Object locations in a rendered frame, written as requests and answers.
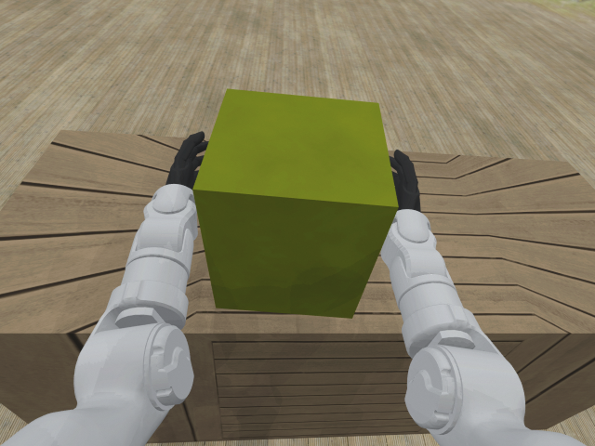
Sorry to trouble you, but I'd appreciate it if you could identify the carton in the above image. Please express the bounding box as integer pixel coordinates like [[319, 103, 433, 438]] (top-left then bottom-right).
[[192, 88, 399, 319]]

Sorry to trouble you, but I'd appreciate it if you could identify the right robot forearm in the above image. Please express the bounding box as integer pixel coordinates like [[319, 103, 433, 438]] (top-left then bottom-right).
[[380, 209, 525, 414]]

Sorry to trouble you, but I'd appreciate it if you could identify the left robot upper arm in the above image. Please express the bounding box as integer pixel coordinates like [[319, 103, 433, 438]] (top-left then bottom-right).
[[0, 322, 194, 446]]

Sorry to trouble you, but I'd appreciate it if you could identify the right robot hand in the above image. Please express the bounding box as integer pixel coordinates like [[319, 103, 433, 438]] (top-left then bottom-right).
[[389, 150, 421, 213]]

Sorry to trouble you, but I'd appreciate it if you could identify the pedestal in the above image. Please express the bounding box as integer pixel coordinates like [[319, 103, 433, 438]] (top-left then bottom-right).
[[0, 130, 595, 443]]

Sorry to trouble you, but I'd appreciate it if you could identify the right robot upper arm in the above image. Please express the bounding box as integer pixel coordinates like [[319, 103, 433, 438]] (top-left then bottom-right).
[[404, 344, 587, 446]]

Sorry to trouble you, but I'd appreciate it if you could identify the left robot hand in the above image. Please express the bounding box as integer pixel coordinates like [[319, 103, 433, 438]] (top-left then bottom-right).
[[166, 131, 209, 189]]

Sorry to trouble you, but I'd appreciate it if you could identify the left robot forearm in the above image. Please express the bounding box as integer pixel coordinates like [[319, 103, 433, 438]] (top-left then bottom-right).
[[73, 184, 198, 400]]

